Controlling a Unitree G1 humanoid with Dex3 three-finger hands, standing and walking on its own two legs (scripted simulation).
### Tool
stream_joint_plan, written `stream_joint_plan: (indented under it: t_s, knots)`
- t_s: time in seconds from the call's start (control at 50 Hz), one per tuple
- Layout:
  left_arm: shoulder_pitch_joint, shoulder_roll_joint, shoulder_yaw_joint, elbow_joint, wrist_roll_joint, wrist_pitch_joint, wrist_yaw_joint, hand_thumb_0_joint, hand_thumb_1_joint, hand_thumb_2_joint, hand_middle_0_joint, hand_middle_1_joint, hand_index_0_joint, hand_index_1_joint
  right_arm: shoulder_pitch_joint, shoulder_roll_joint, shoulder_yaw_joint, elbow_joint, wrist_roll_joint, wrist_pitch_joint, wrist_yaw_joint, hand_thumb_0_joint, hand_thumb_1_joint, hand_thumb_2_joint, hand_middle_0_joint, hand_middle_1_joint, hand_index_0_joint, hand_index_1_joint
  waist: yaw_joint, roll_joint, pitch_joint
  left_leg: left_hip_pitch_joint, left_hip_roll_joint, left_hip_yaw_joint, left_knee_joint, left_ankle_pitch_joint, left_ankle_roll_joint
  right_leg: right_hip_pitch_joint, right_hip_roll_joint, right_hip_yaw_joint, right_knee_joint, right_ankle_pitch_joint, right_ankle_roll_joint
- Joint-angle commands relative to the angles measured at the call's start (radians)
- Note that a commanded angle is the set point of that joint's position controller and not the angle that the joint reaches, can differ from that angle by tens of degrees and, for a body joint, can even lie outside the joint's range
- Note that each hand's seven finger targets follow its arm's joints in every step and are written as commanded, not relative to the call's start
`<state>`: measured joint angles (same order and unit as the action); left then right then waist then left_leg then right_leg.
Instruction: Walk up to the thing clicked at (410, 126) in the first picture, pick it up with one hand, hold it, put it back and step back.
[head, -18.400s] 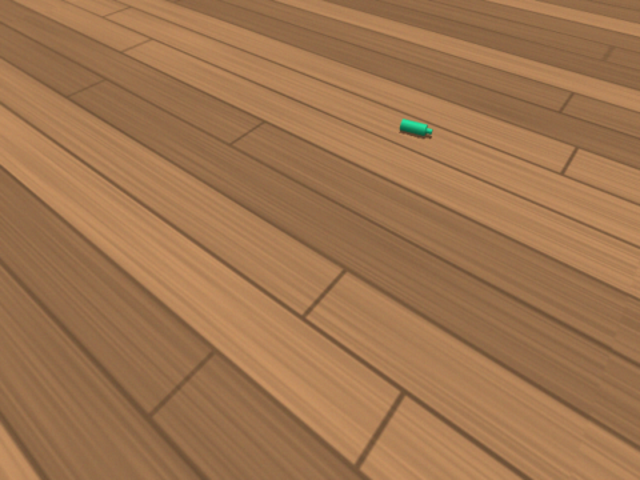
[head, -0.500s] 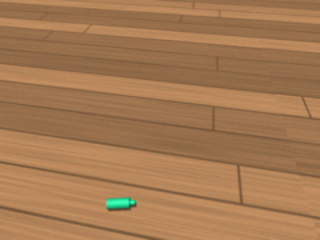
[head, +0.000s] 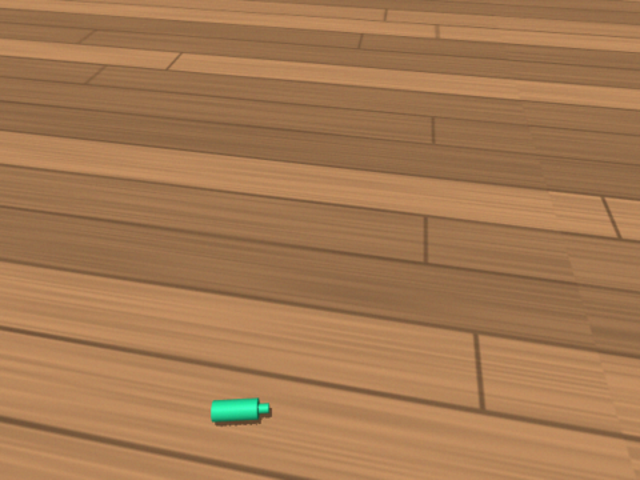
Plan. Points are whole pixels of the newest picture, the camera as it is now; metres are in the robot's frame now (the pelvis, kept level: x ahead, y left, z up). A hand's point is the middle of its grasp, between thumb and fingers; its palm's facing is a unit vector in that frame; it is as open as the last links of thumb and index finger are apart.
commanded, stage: stand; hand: left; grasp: from above
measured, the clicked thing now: (241, 409) +0.43 +0.26 -0.75
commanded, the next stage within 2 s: rise first in 0.32 s
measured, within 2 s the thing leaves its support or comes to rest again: neither
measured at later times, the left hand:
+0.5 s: hand out of the picture +0.09 +0.25 -0.16, palm faces +0.02 -0.94 -0.34, open 7.5 cm
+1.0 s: hand out of the picture +0.13 +0.27 -0.21, palm faces -0.10 -0.90 -0.42, open 13.7 cm
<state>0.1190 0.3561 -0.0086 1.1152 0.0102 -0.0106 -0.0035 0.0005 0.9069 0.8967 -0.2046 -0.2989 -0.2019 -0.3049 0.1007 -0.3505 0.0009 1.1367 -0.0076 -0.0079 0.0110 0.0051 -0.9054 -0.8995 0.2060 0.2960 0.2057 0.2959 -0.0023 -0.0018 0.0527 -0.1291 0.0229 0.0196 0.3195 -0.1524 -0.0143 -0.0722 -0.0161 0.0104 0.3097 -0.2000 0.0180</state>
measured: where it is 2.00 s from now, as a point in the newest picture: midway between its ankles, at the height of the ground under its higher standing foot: outside the picture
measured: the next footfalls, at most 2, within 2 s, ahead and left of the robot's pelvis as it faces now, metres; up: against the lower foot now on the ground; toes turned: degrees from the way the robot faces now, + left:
none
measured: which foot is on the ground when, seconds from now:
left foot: down 0.00-1.00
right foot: down 0.00-1.00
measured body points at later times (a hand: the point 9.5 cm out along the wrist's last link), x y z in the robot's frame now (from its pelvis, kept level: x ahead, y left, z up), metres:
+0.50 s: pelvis +0.00 +0.00 +0.00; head +0.02 +0.00 +0.45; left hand +0.09 +0.30 -0.13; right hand +0.08 -0.30 -0.13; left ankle +0.01 +0.13 -0.75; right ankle -0.02 -0.13 -0.75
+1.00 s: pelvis -0.01 +0.01 -0.06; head +0.07 +0.02 +0.38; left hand +0.14 +0.31 -0.18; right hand +0.13 -0.25 -0.16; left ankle +0.01 +0.13 -0.75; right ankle -0.02 -0.13 -0.75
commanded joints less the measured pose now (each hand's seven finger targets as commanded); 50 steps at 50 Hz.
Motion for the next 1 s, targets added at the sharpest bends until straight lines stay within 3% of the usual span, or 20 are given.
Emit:
stream_joint_plan:
  t_s: [0.0,0.14,0.32,0.38,0.4,0.42,0.44,0.46,0.48,0.5,0.52,0.56,0.58,0.66,0.74,0.76,0.78,0.9,0.92,0.98]
  knots:
    - [-0.038,0.214,0.046,-0.060,0.000,-0.018,0.011,0.000,0.900,0.900,-0.200,-0.300,-0.200,-0.301,-0.043,-0.214,-0.042,-0.059,-0.001,-0.025,-0.018,0.000,-0.900,-0.900,0.200,0.300,0.200,0.300,-0.001,0.010,-0.081,0.057,0.118,-0.092,-0.039,0.153,0.032,-0.030,-0.118,0.074,-0.043,0.144,-0.035]
    - [-0.032,0.213,0.045,-0.058,0.001,-0.016,0.011,0.000,0.900,0.900,-0.200,-0.300,-0.200,-0.301,-0.045,-0.215,-0.044,-0.058,-0.001,-0.021,-0.017,0.000,-0.900,-0.900,0.200,0.300,0.200,0.300,0.001,-0.004,-0.056,0.049,0.113,-0.094,-0.050,0.101,0.028,-0.055,-0.111,0.070,-0.059,0.083,-0.035]
    - [-0.027,0.213,0.044,-0.060,0.001,-0.018,0.012,0.000,0.900,0.900,-0.200,-0.300,-0.200,-0.301,-0.043,-0.214,-0.045,-0.057,-0.002,-0.021,-0.015,0.000,-0.900,-0.900,0.200,0.300,0.200,0.300,-0.001,0.004,-0.061,0.049,0.113,-0.096,-0.049,0.089,0.028,-0.058,-0.112,0.072,-0.059,0.080,-0.036]
    - [-0.029,0.219,0.046,-0.061,0.002,-0.019,0.011,0.000,0.900,0.900,-0.200,-0.300,-0.200,-0.301,-0.044,-0.211,-0.044,-0.061,-0.002,-0.022,-0.014,0.000,-0.900,-0.900,0.200,0.300,0.200,0.300,-0.002,-0.006,-0.079,0.056,0.113,-0.095,-0.041,0.128,0.030,-0.042,-0.116,0.072,-0.052,0.123,-0.036]
    - [-0.026,0.215,0.046,-0.059,0.002,-0.019,0.012,0.000,0.820,0.947,-0.150,-0.380,-0.149,-0.381,-0.043,-0.216,-0.045,-0.059,0.000,-0.021,-0.015,0.000,-0.912,-0.901,0.196,0.297,0.197,0.297,-0.001,0.001,-0.073,0.056,0.112,-0.094,-0.041,0.118,0.031,-0.042,-0.114,0.073,-0.055,0.116,-0.035]
    - [-0.376,0.050,0.054,-0.410,-0.044,-0.114,0.026,0.000,0.740,0.965,-0.229,-0.460,-0.196,-0.461,-0.004,-0.050,0.000,-0.351,0.068,-0.074,-0.036,0.000,-0.992,-0.930,0.199,0.301,0.200,0.301,-0.119,0.039,-0.005,-0.088,-0.025,0.033,0.036,-0.028,0.027,-0.267,0.013,-0.008,0.020,0.061,-0.023]
    - [-0.487,0.114,0.077,-0.372,-0.043,-0.108,0.034,0.000,0.660,0.962,-0.211,-0.540,-0.179,-0.541,0.041,-0.079,-0.006,-0.298,0.070,-0.075,-0.046,0.000,-0.955,-0.915,0.198,0.300,0.199,0.300,-0.077,0.010,-0.041,-0.075,-0.028,0.030,0.046,-0.061,0.028,-0.215,0.011,-0.021,0.021,0.014,-0.024]
    - [-0.273,0.189,0.126,-0.167,-0.019,-0.071,0.034,0.000,0.580,0.942,-0.183,-0.620,-0.170,-0.621,0.088,-0.111,-0.025,-0.290,0.073,-0.066,-0.056,0.000,-0.951,-0.915,0.198,0.300,0.199,0.300,-0.056,0.004,-0.023,-0.095,-0.024,0.029,0.052,-0.072,0.027,-0.213,0.021,-0.032,0.032,-0.020,-0.031]
    - [-0.224,0.202,0.143,-0.075,0.008,-0.047,0.022,0.000,0.500,0.936,-0.173,-0.700,-0.165,-0.701,0.104,-0.112,-0.041,-0.306,0.065,-0.060,-0.056,0.000,-0.921,-0.905,0.199,0.300,0.199,0.300,-0.050,-0.036,-0.062,-0.122,-0.028,0.023,0.090,-0.058,0.031,-0.242,0.021,-0.033,0.058,-0.021,-0.035]
    - [-0.317,0.219,0.151,-0.103,0.025,-0.047,0.006,0.000,0.425,0.941,-0.149,-0.772,-0.148,-0.772,0.104,-0.107,-0.048,-0.337,0.061,-0.062,-0.058,0.000,-0.914,-0.903,0.199,0.300,0.199,0.300,-0.045,-0.053,-0.092,-0.144,-0.025,0.017,0.129,-0.034,0.034,-0.259,0.020,-0.035,0.096,0.005,-0.035]
    - [-0.328,0.247,0.180,-0.115,0.057,-0.055,-0.004,0.000,0.345,0.925,-0.134,-0.844,-0.146,-0.832,0.109,-0.110,-0.065,-0.364,0.042,-0.070,-0.060,0.000,-0.905,-0.901,0.199,0.300,0.199,0.300,-0.028,-0.059,-0.177,-0.142,-0.026,0.017,0.174,0.001,0.033,-0.245,0.017,-0.030,0.141,0.046,-0.031]
    - [-0.125,0.231,0.216,-0.057,0.110,-0.029,-0.017,0.000,0.185,0.927,-0.084,-0.981,-0.114,-0.950,0.152,-0.102,-0.085,-0.397,0.025,-0.072,-0.051,0.000,-0.895,-0.897,0.199,0.300,0.200,0.300,0.022,0.031,-0.262,-0.186,-0.039,0.014,0.229,0.050,0.019,-0.251,0.016,-0.031,0.211,0.074,-0.043]
    - [-0.108,0.214,0.218,-0.098,0.120,-0.020,-0.019,0.000,0.105,0.958,-0.058,-1.013,-0.084,-0.986,0.151,-0.093,-0.087,-0.428,0.025,-0.074,-0.047,0.000,-0.894,-0.897,0.200,0.300,0.200,0.300,0.030,0.047,-0.283,-0.190,-0.042,0.016,0.237,0.058,0.017,-0.250,0.017,-0.028,0.226,0.076,-0.044]
    - [-0.065,0.178,0.210,-0.190,0.149,0.062,-0.006,0.000,-0.215,0.991,-0.027,-1.077,-0.045,-1.058,0.135,-0.081,-0.092,-0.512,0.037,-0.073,-0.042,0.000,-0.877,-0.892,0.200,0.300,0.200,0.300,0.016,0.041,-0.289,-0.217,-0.039,0.004,0.259,0.091,0.016,-0.280,0.028,-0.040,0.251,0.091,-0.039]
    - [-0.122,0.176,0.206,-0.295,0.172,0.107,0.003,0.000,-0.487,0.981,-0.063,-1.080,-0.068,-1.075,0.120,-0.068,-0.091,-0.565,0.033,-0.085,-0.036,0.000,-0.881,-0.895,0.201,0.300,0.200,0.300,-0.003,0.017,-0.249,-0.309,-0.027,-0.003,0.338,0.007,0.017,-0.399,0.033,-0.045,0.323,-0.001,-0.036]
    - [-0.107,0.155,0.202,-0.301,0.171,0.110,0.004,0.000,-0.506,0.986,-0.054,-1.079,-0.057,-1.076,0.133,-0.065,-0.092,-0.572,0.030,-0.092,-0.034,0.000,-0.861,-0.890,0.200,0.300,0.200,0.300,-0.014,0.016,-0.255,-0.328,-0.025,-0.003,0.362,-0.014,0.018,-0.424,0.033,-0.046,0.347,-0.019,-0.035]
    - [-0.096,0.170,0.219,-0.345,0.176,0.111,0.005,0.000,-0.523,0.991,-0.059,-1.079,-0.059,-1.078,0.135,-0.065,-0.094,-0.583,0.031,-0.099,-0.034,0.000,-0.868,-0.892,0.200,0.300,0.200,0.300,-0.004,0.022,-0.264,-0.342,-0.023,-0.005,0.377,-0.028,0.017,-0.442,0.035,-0.046,0.370,-0.035,-0.035]
    - [-0.019,0.171,0.227,-0.512,0.200,0.117,-0.001,0.000,-0.553,1.012,-0.058,-1.058,-0.049,-1.068,0.149,-0.052,-0.101,-0.626,0.026,-0.129,-0.043,0.000,-0.865,-0.891,0.200,0.300,0.200,0.300,-0.023,0.043,-0.327,-0.427,-0.014,-0.015,0.500,-0.051,0.021,-0.550,0.029,-0.038,0.486,-0.053,-0.031]
    - [-0.003,0.156,0.211,-0.557,0.208,0.122,-0.004,0.000,-0.570,1.010,-0.065,-1.062,-0.055,-1.072,0.144,-0.051,-0.100,-0.643,0.026,-0.137,-0.045,0.000,-0.880,-0.895,0.201,0.300,0.200,0.300,-0.021,0.047,-0.353,-0.424,-0.010,-0.020,0.515,-0.032,0.022,-0.562,0.031,-0.040,0.507,-0.040,-0.033]
    - [0.047,0.166,0.222,-0.628,0.222,0.143,-0.001,0.000,-0.570,1.008,-0.061,-1.060,-0.051,-1.070,0.145,-0.049,-0.101,-0.654,0.022,-0.146,-0.049,0.000,-0.880,-0.895,0.201,0.300,0.200,0.300,-0.022,0.060,-0.386,-0.438,-0.003,-0.027,0.561,0.001,0.024,-0.596,0.032,-0.042,0.548,-0.023,-0.032]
